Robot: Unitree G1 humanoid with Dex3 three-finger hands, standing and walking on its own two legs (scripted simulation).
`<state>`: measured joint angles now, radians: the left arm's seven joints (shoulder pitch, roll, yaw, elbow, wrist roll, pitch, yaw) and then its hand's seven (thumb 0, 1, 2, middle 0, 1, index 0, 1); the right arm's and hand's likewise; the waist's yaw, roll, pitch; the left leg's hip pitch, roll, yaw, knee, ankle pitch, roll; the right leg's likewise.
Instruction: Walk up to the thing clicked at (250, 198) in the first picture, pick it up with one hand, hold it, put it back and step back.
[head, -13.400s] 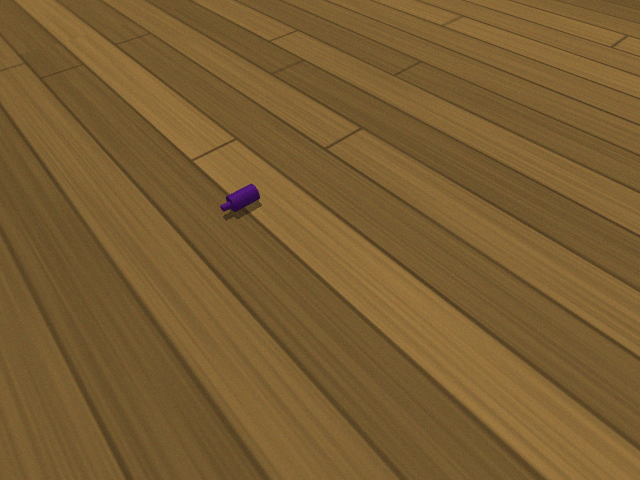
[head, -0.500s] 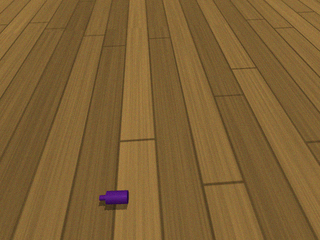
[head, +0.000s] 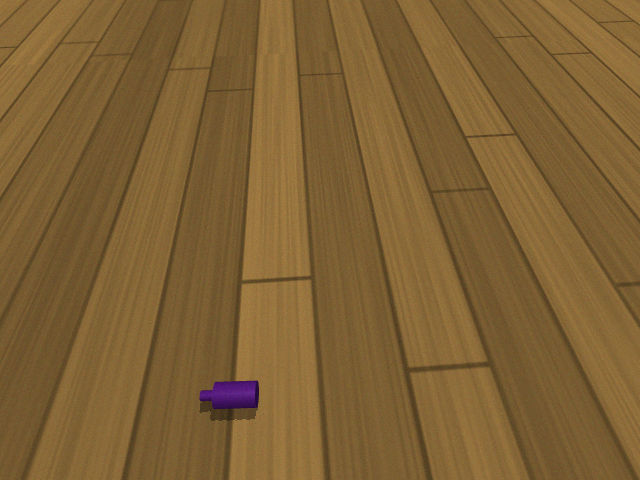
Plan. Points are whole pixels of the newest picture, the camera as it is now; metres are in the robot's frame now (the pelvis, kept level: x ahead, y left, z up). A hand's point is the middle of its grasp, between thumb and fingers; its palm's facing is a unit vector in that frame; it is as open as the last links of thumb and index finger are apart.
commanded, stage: stand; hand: left
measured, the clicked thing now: (229, 394) +0.47 +0.30 -0.74
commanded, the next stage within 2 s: walk up in 0.92 s
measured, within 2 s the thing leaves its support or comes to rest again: neither
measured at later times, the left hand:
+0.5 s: hand out of the picture +0.07 +0.25 -0.16, palm faces -0.02 -0.94 -0.34, open 7.4 cm
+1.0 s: hand out of the picture +0.07 +0.26 -0.16, palm faces +0.00 -0.94 -0.35, open 7.4 cm
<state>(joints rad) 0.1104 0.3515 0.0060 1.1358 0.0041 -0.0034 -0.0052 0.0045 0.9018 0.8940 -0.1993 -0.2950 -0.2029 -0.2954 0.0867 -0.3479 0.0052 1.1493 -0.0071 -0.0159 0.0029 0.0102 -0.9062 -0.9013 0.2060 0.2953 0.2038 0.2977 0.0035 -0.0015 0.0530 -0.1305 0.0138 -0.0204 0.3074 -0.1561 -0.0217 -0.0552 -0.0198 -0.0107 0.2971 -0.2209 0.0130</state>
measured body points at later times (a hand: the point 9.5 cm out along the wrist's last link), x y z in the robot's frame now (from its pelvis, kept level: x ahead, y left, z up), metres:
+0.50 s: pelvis +0.00 +0.00 +0.00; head +0.01 +0.00 +0.45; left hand +0.07 +0.30 -0.13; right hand +0.08 -0.30 -0.13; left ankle +0.01 +0.13 -0.75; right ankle -0.04 -0.13 -0.75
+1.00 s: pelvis +0.00 +0.01 +0.00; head +0.01 +0.00 +0.45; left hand +0.07 +0.31 -0.13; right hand +0.08 -0.30 -0.13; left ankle +0.01 +0.13 -0.75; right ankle -0.04 -0.13 -0.75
